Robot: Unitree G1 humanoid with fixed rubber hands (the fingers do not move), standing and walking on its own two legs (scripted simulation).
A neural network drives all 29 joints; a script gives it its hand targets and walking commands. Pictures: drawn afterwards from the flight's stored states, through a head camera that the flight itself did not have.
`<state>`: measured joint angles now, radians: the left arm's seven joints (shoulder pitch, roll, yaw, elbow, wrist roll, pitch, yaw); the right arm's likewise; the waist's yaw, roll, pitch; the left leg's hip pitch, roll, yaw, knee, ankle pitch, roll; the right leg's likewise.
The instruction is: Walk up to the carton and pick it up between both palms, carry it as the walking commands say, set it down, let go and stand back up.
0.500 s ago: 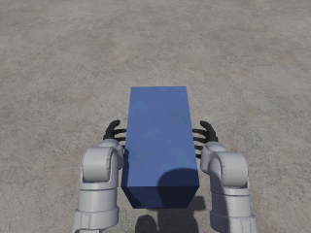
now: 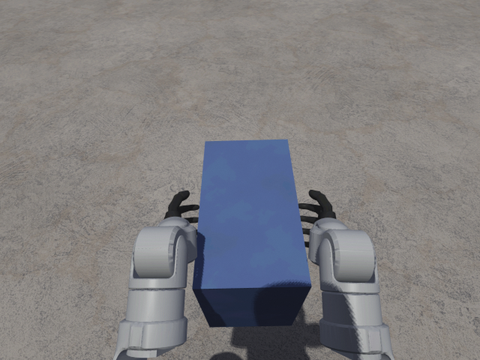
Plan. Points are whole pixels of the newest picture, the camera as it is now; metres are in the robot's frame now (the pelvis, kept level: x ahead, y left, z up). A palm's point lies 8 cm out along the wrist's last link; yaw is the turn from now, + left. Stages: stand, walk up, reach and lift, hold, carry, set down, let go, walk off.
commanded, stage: carry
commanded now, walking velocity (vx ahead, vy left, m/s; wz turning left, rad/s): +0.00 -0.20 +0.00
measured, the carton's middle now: (248, 233) +0.36 +0.00 +0.01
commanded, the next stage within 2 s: none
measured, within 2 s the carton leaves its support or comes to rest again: neither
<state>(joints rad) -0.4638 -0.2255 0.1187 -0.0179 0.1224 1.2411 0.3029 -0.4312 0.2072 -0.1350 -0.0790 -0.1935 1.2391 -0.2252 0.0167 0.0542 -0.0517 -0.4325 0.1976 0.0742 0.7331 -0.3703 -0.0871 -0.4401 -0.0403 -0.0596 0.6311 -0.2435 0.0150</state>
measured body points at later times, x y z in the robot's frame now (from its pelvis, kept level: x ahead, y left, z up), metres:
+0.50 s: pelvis -0.06 -0.09 +0.01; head -0.05 -0.08 +0.46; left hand +0.24 +0.06 +0.09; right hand +0.26 -0.18 +0.08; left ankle -0.07 +0.02 -0.72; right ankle -0.03 -0.25 -0.67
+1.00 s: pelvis -0.12 -0.24 +0.01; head -0.07 -0.26 +0.46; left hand +0.22 -0.13 +0.09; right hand +0.21 -0.37 +0.09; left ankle -0.15 -0.13 -0.66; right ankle -0.06 -0.30 -0.72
